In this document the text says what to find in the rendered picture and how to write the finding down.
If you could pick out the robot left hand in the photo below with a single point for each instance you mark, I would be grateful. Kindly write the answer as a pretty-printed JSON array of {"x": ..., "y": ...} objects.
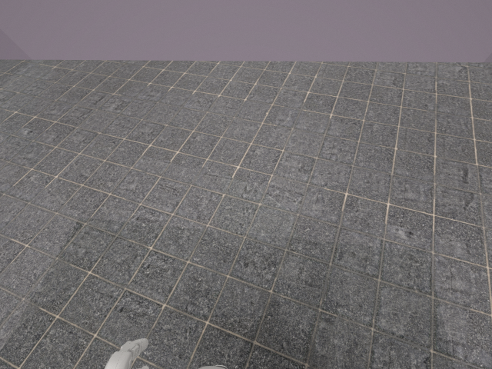
[{"x": 129, "y": 351}]

